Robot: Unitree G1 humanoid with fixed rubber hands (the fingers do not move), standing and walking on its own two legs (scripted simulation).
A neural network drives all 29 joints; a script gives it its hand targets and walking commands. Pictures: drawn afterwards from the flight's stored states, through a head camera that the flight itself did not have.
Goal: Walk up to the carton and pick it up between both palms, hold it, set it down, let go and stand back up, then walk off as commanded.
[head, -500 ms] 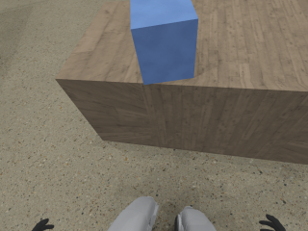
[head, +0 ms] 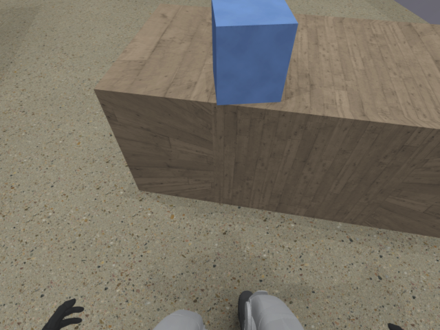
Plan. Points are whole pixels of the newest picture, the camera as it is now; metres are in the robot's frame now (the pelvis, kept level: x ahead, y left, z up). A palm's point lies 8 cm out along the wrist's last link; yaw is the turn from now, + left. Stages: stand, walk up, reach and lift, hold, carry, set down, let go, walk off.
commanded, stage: walk off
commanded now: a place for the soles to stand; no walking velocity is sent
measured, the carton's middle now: (247, 51) +0.86 +0.01 +0.04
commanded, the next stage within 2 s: stand in 0.64 s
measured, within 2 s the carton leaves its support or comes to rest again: neither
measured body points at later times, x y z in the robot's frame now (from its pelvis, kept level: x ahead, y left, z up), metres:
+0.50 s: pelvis -0.11 +0.00 +0.01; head -0.06 -0.01 +0.45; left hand -0.06 +0.33 -0.10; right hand +0.01 -0.29 -0.11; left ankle -0.06 +0.14 -0.69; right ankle -0.12 -0.08 -0.70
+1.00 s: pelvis -0.14 +0.02 +0.01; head -0.13 +0.02 +0.46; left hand -0.07 +0.35 -0.10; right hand -0.02 -0.27 -0.11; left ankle -0.13 +0.16 -0.70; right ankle -0.12 -0.08 -0.70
